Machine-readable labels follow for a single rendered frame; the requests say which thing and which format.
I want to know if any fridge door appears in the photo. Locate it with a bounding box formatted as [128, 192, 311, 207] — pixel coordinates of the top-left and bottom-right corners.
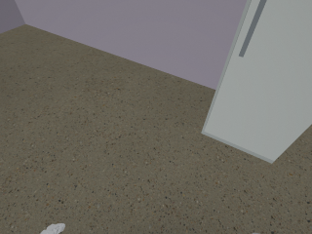
[204, 0, 312, 161]

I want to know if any robot left hand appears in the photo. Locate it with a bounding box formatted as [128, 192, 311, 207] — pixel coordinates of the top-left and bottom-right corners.
[40, 223, 65, 234]

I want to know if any handle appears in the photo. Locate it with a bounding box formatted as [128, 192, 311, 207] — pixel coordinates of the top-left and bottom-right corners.
[239, 0, 267, 58]

